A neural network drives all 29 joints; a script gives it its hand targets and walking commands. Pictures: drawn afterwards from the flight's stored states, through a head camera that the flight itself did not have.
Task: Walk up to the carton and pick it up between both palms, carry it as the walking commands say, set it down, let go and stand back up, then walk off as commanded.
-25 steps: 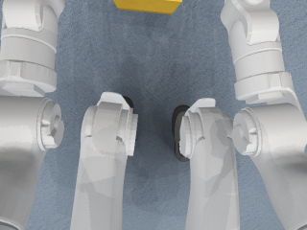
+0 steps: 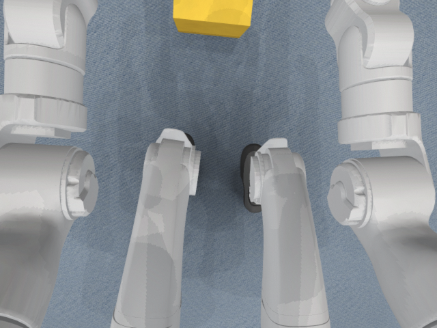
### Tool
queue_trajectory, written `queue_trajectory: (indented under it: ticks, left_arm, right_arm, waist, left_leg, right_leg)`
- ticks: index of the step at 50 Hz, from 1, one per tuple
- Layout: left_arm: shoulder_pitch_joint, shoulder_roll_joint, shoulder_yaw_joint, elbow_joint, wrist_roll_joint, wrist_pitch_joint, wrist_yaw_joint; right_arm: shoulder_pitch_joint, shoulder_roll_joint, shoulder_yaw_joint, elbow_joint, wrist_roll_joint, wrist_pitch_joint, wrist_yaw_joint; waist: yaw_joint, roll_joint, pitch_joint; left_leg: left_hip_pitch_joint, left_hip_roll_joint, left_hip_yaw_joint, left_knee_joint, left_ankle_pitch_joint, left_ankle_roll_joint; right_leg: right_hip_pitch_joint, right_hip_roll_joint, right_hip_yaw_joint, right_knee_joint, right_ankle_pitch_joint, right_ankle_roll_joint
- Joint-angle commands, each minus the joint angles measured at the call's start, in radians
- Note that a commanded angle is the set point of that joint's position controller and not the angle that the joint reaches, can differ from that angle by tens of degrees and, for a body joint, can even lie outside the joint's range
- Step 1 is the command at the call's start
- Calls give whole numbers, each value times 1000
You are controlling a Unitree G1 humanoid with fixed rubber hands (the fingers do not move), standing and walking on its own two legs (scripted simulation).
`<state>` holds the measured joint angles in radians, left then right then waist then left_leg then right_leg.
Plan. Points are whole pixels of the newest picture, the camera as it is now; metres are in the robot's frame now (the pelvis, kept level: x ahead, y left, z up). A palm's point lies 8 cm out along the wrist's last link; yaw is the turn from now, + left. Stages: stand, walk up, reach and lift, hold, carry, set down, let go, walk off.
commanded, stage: set down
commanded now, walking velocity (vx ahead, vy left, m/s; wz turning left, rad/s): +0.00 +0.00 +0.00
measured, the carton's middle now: out of the picture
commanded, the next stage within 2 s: let go in 0.52 s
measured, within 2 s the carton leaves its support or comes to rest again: neither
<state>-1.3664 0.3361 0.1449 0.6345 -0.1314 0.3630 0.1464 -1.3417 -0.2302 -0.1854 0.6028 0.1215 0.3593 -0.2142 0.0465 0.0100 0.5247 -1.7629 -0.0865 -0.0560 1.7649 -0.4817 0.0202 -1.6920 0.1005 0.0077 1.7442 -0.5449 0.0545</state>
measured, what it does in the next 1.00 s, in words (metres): rises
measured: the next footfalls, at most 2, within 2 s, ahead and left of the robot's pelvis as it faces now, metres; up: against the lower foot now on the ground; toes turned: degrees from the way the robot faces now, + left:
none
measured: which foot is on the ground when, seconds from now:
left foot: down 0.00-1.00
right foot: down 0.00-1.00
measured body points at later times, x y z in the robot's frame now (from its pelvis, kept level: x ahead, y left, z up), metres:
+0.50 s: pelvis +0.01 +0.00 +0.14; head +0.36 +0.04 +0.41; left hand +0.56 +0.21 +0.01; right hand +0.57 -0.11 +0.01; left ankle +0.13 +0.09 -0.48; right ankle +0.12 -0.13 -0.48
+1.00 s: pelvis +0.06 +0.00 +0.21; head +0.36 +0.02 +0.53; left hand +0.43 +0.23 +0.06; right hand +0.44 -0.16 +0.06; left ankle +0.13 +0.09 -0.48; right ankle +0.12 -0.13 -0.48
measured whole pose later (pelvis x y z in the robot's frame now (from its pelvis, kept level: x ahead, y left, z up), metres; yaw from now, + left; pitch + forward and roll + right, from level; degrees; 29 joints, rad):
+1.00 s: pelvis +0.06 +0.00 +0.21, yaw +3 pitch +16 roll -2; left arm -0.55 0.22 0.13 0.31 -0.01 0.26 0.06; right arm -0.49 -0.15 -0.10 0.23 -0.02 0.27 -0.09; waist 0.02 0.03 0.51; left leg -0.88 -0.08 -0.10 0.90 -0.29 0.02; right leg -0.82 0.06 0.04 0.88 -0.34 0.02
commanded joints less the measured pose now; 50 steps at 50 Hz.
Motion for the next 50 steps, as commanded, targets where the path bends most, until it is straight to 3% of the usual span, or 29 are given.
queue_trajectory:
  ticks: [1,2,4,5,7,8,12,14,15,18,20,21,23,25,27,28,30,31,34,37,38,40,41,42,44,45,48,49,50]
  left_arm:
    - [-345,108,-2,-162,3,-19,-4]
    - [-343,97,-10,-196,-1,-17,-4]
    - [-329,106,25,-184,0,-11,-2]
    - [-314,108,21,-188,18,-8,-2]
    - [-301,83,11,-163,13,-10,-7]
    - [-314,104,26,-192,21,-14,-7]
    - [-304,104,27,-169,21,-20,-21]
    - [-287,87,25,-105,25,-23,-24]
    - [-299,93,36,-131,30,-31,-25]
    - [-305,78,16,-140,36,-42,-26]
    - [-299,66,30,-117,51,-57,-23]
    - [-263,68,58,-59,72,-65,-26]
    - [-273,30,57,-41,88,-93,-35]
    - [-254,8,72,6,120,-116,-43]
    - [-248,7,101,24,150,-138,-40]
    - [-228,11,112,34,169,-145,-45]
    - [-192,1,122,23,180,-152,-45]
    - [-158,-2,124,1,182,-149,-41]
    - [5,13,108,-106,215,-130,-25]
    - [110,29,93,-256,195,-109,-20]
    - [188,15,58,-330,177,-103,-26]
    - [265,35,41,-386,149,-83,-41]
    - [381,23,32,-396,157,-82,-45]
    - [420,16,16,-480,143,-92,-48]
    - [489,3,18,-488,141,-97,-61]
    - [556,-19,15,-462,129,-106,-68]
    - [701,-32,-5,-511,121,-140,-85]
    - [782,-63,-13,-480,118,-147,-90]
    - [872,-73,-9,-452,130,-160,-93]
  right_arm:
    - [-303,-109,-14,-160,-6,-18,1]
    - [-288,-117,-31,-182,-11,-18,0]
    - [-287,-123,-22,-184,-18,-12,0]
    - [-271,-109,-22,-188,-13,-10,2]
    - [-254,-106,-21,-177,-12,-14,8]
    - [-263,-89,-11,-188,-6,-12,9]
    - [-271,-101,-20,-233,-11,-24,8]
    - [-236,-96,-29,-122,-30,-21,16]
    - [-263,-94,-25,-197,-30,-32,15]
    - [-245,-90,-39,-160,-28,-46,21]
    - [-244,-87,-41,-144,-58,-63,28]
    - [-230,-60,-36,-103,-72,-68,32]
    - [-232,-74,-75,-61,-99,-94,39]
    - [-205,-44,-85,-24,-130,-119,45]
    - [-207,-25,-84,-1,-152,-136,54]
    - [-177,-39,-107,17,-169,-145,53]
    - [-169,-15,-83,-21,-167,-149,61]
    - [-134,-32,-95,-37,-177,-149,59]
    - [51,-27,-60,-101,-178,-124,57]
    - [137,-28,-12,-263,-171,-97,56]
    - [211,-5,10,-345,-149,-93,58]
    - [289,-25,36,-458,-152,-73,57]
    - [428,-6,52,-447,-158,-66,65]
    - [495,-11,51,-507,-160,-72,74]
    - [552,-13,66,-555,-145,-80,92]
    - [604,-2,71,-522,-149,-89,105]
    - [743,-4,63,-574,-139,-123,127]
    - [825,-2,57,-517,-153,-131,136]
    - [891,0,58,-495,-153,-147,144]
  waist:
    - [-55,84,-2109]
    - [-80,100,-2126]
    - [-60,43,-2156]
    - [-48,83,-2166]
    - [-64,89,-2105]
    - [-35,66,-2114]
    - [-50,54,-2128]
    - [-56,64,-2037]
    - [-51,39,-2087]
    - [-52,90,-2064]
    - [-61,53,-2019]
    - [-39,31,-1960]
    - [-67,56,-1893]
    - [-73,55,-1843]
    - [-50,29,-1806]
    - [-60,55,-1787]
    - [-36,18,-1841]
    - [-54,25,-1892]
    - [-25,64,-2025]
    - [-21,39,-2075]
    - [-31,43,-2138]
    - [-50,28,-2095]
    - [-53,30,-2058]
    - [-60,51,-2065]
    - [-52,43,-1941]
    - [-49,30,-1885]
    - [-61,37,-1827]
    - [-70,31,-1789]
    - [-53,24,-1724]
  left_leg:
    - [1082,8,14,-259,389,-51]
    - [1125,8,10,-267,416,-55]
    - [1131,8,16,-291,447,-55]
    - [1185,11,15,-325,459,-58]
    - [1207,13,6,-346,479,-58]
    - [1199,14,14,-372,489,-54]
    - [1270,15,14,-449,513,-48]
    - [1256,20,15,-501,459,-55]
    - [1282,19,10,-517,489,-48]
    - [1377,30,1,-593,505,-56]
    - [1391,31,1,-641,498,-57]
    - [1341,30,11,-659,507,-52]
    - [1309,32,16,-683,452,-61]
    - [1335,35,8,-700,485,-66]
    - [1317,35,6,-719,479,-67]
    - [1317,33,13,-721,477,-69]
    - [1346,28,17,-727,506,-63]
    - [1392,23,16,-726,539,-67]
    - [1536,13,17,-738,628,-70]
    - [1563,8,15,-756,707,-64]
    - [1634,6,3,-756,765,-62]
    - [1620,9,-7,-778,750,-55]
    - [1641,11,-7,-802,751,-58]
    - [1699,17,-25,-814,810,-62]
    - [1683,24,-32,-849,761,-54]
    - [1656,26,-32,-860,791,-51]
    - [1693,40,-39,-896,811,-55]
    - [1702,44,-39,-914,817,-59]
    - [1683,45,-36,-929,837,-59]
  right_leg:
    - [450,33,-95,-223,239,-33]
    - [457,32,-97,-244,249,-33]
    - [508,29,-92,-283,264,-28]
    - [537,29,-86,-303,287,-26]
    - [517,29,-81,-343,280,-33]
    - [567,28,-73,-364,301,-27]
    - [665,19,-60,-463,337,-21]
    - [653,14,-54,-504,303,-24]
    - [711,16,-54,-524,335,-24]
    - [714,12,-48,-588,332,-27]
    - [737,16,-58,-638,329,-27]
    - [765,11,-43,-657,350,-25]
    - [763,7,-46,-680,324,-25]
    - [746,9,-56,-707,336,-26]
    - [762,9,-52,-715,338,-27]
    - [765,7,-48,-727,340,-26]
    - [825,12,-53,-726,365,-23]
    - [847,15,-57,-727,387,-26]
    - [961,16,-52,-735,463,-23]
    - [1057,15,-36,-750,545,-18]
    - [1096,18,-39,-757,589,-18]
    - [1117,11,-32,-783,580,-16]
    - [1153,2,-29,-810,584,-12]
    - [1149,5,-31,-820,608,-14]
    - [1151,-4,-21,-867,566,-18]
    - [1163,-8,-23,-874,586,-20]
    - [1214,-12,-15,-920,604,-24]
    - [1219,-16,-17,-937,608,-24]
    - [1223,-16,-14,-947,622,-23]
